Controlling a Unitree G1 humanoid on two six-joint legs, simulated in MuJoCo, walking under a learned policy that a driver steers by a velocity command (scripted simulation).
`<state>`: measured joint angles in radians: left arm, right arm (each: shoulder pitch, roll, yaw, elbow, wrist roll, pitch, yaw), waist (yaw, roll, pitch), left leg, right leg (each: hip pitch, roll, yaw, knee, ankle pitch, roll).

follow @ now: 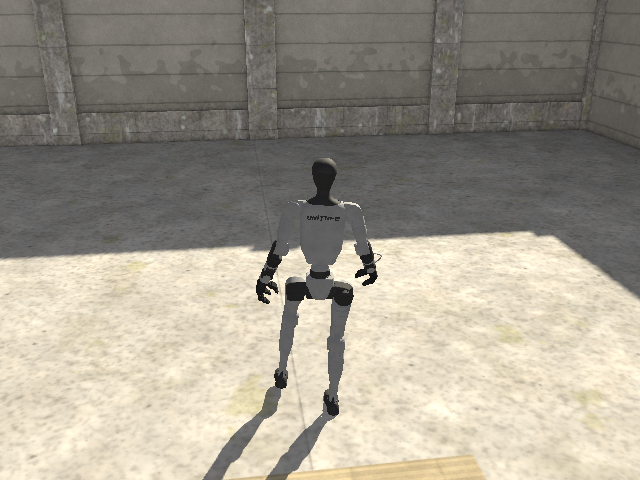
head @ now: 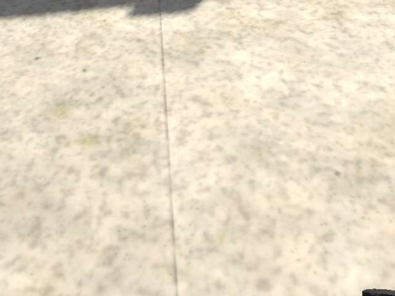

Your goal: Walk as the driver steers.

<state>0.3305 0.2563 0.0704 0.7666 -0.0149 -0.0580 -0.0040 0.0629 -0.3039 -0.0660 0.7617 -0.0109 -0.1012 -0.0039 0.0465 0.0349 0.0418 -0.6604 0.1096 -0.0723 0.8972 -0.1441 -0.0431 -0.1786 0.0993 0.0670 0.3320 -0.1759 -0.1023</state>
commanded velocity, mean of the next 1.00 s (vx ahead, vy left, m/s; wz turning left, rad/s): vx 0.24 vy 0.00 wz -0.29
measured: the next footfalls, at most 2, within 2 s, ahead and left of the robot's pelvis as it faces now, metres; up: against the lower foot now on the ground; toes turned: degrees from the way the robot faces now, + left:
left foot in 0.24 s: +0.36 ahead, +0.13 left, +0.00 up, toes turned -13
right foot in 0.64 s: +0.39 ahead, -0.13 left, +0.00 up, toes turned -14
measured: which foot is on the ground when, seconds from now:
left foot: up 0.00-0.22, down 0.24-1.00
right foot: down 0.00-0.24, up 0.26-0.62, down 0.64-1.00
